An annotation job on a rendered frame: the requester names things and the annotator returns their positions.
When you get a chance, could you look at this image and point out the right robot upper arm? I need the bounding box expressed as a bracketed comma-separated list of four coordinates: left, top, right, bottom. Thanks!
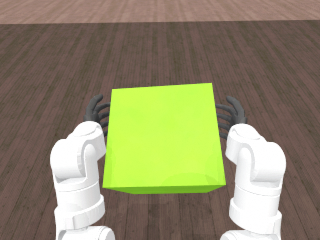
[220, 230, 273, 240]

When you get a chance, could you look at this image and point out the left robot forearm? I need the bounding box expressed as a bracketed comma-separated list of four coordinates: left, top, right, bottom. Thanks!
[50, 121, 107, 240]

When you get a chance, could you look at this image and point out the right robot hand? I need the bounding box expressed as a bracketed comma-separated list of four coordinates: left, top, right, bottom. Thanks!
[215, 95, 248, 140]

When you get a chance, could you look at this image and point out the left robot hand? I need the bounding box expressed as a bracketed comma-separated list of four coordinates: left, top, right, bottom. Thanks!
[83, 94, 111, 137]

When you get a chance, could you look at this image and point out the left robot upper arm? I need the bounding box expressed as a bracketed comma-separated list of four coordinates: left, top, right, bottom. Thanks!
[62, 226, 115, 240]

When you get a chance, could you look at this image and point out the carton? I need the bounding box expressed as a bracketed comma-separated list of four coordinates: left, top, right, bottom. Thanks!
[102, 83, 226, 194]

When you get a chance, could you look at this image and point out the right robot forearm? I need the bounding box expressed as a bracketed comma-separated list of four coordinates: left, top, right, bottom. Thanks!
[225, 123, 286, 240]

